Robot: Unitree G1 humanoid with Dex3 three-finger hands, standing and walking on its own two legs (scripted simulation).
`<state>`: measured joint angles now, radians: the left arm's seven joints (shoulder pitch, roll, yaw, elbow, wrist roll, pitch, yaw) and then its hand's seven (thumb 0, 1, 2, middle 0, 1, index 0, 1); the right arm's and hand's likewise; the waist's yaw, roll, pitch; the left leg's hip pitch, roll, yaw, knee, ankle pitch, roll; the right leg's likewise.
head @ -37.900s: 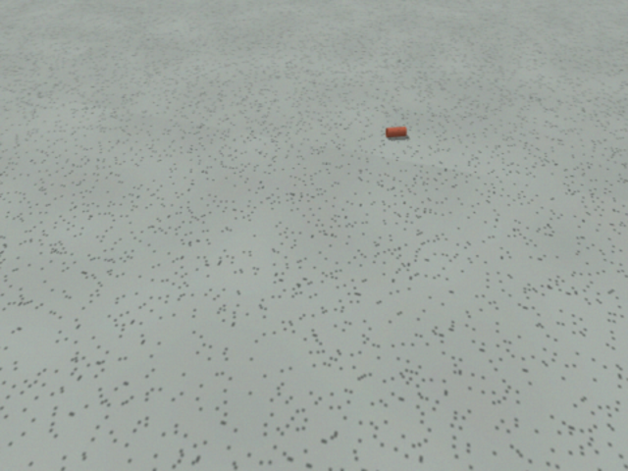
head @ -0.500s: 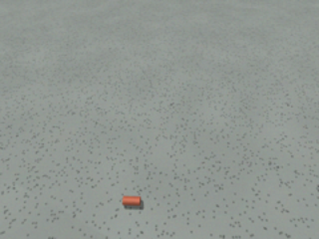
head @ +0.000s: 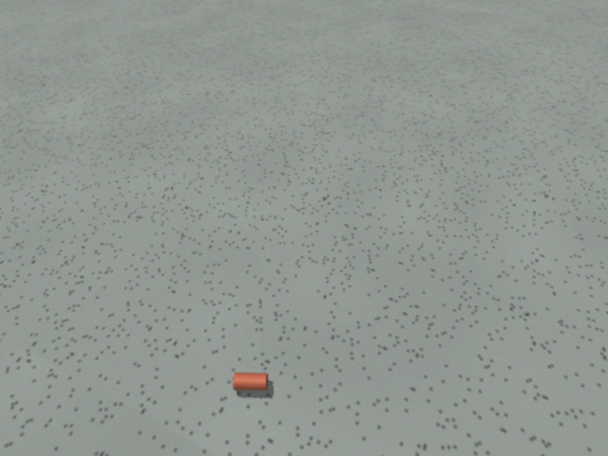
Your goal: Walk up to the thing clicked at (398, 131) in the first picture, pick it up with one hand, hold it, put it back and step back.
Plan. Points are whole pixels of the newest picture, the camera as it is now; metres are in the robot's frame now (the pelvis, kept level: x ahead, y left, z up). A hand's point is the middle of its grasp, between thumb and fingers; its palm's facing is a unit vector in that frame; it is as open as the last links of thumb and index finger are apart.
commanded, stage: stand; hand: left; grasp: from above
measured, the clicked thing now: (250, 381) +0.48 +0.21 -0.75
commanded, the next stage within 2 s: step back in 1.42 s
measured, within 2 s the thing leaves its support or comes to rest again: neither
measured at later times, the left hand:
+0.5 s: hand out of the picture +0.08 +0.24 -0.16, palm faces +0.01 -0.94 -0.33, open 7.4 cm
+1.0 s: hand out of the picture +0.10 +0.24 -0.16, palm faces +0.00 -0.94 -0.33, open 7.4 cm
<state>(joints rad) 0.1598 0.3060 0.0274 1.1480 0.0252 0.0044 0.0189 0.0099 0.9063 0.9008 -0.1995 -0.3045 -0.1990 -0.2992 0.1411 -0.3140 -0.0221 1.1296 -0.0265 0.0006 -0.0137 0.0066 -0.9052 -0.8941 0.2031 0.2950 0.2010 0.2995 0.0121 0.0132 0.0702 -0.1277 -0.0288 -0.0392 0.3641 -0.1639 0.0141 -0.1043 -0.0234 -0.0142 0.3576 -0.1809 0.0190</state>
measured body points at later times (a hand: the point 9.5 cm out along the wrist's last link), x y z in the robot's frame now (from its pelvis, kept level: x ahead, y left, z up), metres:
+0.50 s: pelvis +0.02 -0.01 +0.00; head +0.02 -0.01 +0.45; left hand +0.08 +0.28 -0.13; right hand +0.09 -0.30 -0.14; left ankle +0.03 +0.11 -0.75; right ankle +0.01 -0.13 -0.75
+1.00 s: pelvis +0.02 -0.01 +0.00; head +0.03 -0.01 +0.45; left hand +0.10 +0.29 -0.13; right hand +0.10 -0.30 -0.13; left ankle +0.03 +0.11 -0.75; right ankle +0.01 -0.13 -0.75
